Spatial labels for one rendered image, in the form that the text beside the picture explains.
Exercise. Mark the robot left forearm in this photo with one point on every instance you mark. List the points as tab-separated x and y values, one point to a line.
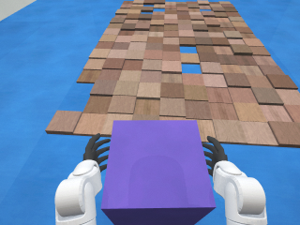
74	199

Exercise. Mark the robot right forearm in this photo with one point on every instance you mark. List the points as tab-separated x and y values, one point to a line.
244	197

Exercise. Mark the left robot hand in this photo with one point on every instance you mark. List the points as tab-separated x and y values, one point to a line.
91	152

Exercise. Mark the carton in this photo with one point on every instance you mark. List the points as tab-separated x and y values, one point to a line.
156	174

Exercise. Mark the right robot hand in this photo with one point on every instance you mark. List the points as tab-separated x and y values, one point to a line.
217	154

